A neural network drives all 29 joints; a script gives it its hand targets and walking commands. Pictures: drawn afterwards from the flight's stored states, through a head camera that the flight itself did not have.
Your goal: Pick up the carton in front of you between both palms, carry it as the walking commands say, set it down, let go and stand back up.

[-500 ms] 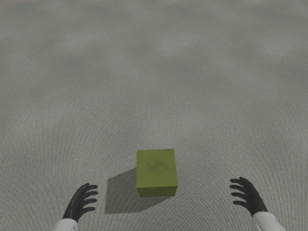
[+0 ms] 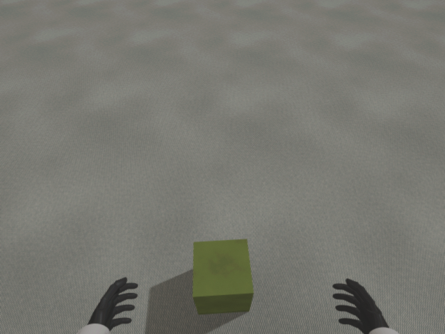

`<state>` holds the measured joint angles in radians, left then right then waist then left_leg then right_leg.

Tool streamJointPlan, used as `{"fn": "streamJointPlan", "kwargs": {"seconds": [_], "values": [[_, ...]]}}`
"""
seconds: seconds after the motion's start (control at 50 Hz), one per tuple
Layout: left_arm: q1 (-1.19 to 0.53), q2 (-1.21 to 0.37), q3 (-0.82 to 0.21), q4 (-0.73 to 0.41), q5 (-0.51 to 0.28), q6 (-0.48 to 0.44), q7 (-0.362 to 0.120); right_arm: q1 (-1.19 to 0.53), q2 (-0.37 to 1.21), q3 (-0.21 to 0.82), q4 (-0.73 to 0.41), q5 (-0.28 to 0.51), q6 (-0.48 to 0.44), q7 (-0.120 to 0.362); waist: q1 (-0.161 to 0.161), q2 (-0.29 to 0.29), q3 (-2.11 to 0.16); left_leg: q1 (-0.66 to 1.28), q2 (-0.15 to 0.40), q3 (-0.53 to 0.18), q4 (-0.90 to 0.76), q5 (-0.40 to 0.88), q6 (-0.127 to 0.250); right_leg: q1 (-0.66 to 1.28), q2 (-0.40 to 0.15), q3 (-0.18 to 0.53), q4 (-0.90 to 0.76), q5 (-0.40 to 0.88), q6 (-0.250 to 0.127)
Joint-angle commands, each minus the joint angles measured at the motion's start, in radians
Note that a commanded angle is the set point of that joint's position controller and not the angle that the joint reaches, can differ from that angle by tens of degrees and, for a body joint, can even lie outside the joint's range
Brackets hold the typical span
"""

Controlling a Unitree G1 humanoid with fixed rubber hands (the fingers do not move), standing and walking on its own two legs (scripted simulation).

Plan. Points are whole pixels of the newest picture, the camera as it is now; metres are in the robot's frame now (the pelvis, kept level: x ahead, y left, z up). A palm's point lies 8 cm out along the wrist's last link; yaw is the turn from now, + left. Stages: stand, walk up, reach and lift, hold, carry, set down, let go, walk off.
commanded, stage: stand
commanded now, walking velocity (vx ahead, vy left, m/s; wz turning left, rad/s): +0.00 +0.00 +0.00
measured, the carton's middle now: (222, 277) +0.44 +0.04 -0.65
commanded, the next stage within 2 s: none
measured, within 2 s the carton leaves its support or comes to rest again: neither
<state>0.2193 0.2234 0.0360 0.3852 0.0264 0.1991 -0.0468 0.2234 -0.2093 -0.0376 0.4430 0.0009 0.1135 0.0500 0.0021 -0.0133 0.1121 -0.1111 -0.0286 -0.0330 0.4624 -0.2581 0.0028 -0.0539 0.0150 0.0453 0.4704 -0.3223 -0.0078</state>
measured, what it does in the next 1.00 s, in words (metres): stands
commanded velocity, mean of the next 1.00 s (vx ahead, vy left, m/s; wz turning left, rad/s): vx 0.00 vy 0.00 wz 0.00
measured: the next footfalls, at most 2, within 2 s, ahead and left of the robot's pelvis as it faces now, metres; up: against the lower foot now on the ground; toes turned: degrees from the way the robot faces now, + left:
none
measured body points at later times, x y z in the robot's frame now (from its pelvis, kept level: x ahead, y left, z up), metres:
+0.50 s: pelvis +0.02 +0.01 +0.00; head +0.03 +0.02 +0.45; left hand +0.16 +0.30 -0.10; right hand +0.16 -0.29 -0.09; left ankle +0.00 +0.12 -0.74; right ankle -0.04 -0.12 -0.74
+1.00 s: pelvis +0.01 +0.01 +0.00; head +0.00 +0.02 +0.45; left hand +0.13 +0.31 -0.11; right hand +0.12 -0.30 -0.10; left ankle +0.00 +0.12 -0.74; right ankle -0.04 -0.12 -0.74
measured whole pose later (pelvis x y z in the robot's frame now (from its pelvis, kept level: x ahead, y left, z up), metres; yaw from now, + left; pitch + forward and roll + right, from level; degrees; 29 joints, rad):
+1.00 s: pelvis +0.01 +0.01 +0.00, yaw -1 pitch -2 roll +0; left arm 0.17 0.37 0.02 0.87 0.03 0.00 0.02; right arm 0.14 -0.36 -0.02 0.90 -0.03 -0.01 -0.02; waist 0.00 -0.02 0.01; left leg -0.15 -0.02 -0.02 0.43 -0.24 0.02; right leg -0.09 0.02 0.06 0.40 -0.28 0.00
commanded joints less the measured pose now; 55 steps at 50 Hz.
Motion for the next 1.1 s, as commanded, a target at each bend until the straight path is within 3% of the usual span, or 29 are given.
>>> {"fn": "streamJointPlan", "kwargs": {"seconds": [0.0, 0.06, 0.1, 0.18, 0.26, 0.52, 1.08], "values": [[-0.056, 0.214, 0.056, 0.032, 0.001, -0.064, 0.06, -0.068, -0.201, -0.049, 0.05, -0.041, -0.052, -0.047, 0.028, -0.081, -0.084, -0.071, 0.055, -0.015, 0.0, 0.176, -0.026, -0.185, -0.038, 0.009, -0.06, 0.16, 0.039], [-0.053, 0.194, 0.048, 0.072, 0.014, -0.136, 0.064, -0.055, -0.21, -0.05, 0.094, -0.053, -0.084, -0.062, 0.0, -0.02, -0.091, -0.093, 0.066, -0.04, -0.018, 0.039, -0.008, -0.203, -0.05, 0.055, -0.079, 0.0, 0.017], [-0.057, 0.191, 0.048, 0.1, 0.013, -0.158, 0.057, -0.077, -0.213, -0.047, 0.123, -0.046, -0.099, -0.061, 0.007, 0.013, -0.113, -0.107, 0.078, -0.054, -0.025, 0.06, 0.0, -0.176, -0.048, 0.048, -0.055, 0.058, 0.011], [-0.053, 0.213, 0.046, 0.155, 0.011, -0.178, 0.054, -0.085, -0.228, -0.044, 0.168, -0.042, -0.114, -0.06, 0.003, 0.017, -0.168, -0.07, 0.09, -0.057, -0.001, 0.222, 0.004, -0.137, -0.06, 0.054, -0.037, 0.219, 0.014], [-0.047, 0.233, 0.043, 0.205, 0.01, -0.188, 0.062, -0.08, -0.249, -0.044, 0.208, -0.041, -0.12, -0.066, -0.004, 0.032, -0.184, -0.041, 0.099, -0.066, 0.004, 0.304, 0.008, -0.122, -0.066, 0.057, -0.031, 0.286, 0.01], [-0.052, 0.261, 0.031, 0.31, 0.007, -0.203, 0.073, -0.09, -0.285, -0.038, 0.287, -0.035, -0.129, -0.077, -0.004, 0.019, -0.176, -0.005, 0.11, -0.079, -0.015, 0.375, 0.017, -0.096, -0.08, 0.063, -0.047, 0.343, 0.004], [-0.087, 0.302, 0.017, 0.465, -0.001, -0.214, 0.067, -0.127, -0.315, -0.015, 0.438, -0.025, -0.135, -0.072, -0.002, 0.011, -0.117, 0.002, 0.123, -0.093, -0.108, 0.221, 0.022, -0.088, -0.103, 0.102, -0.145, 0.236, -0.006]]}}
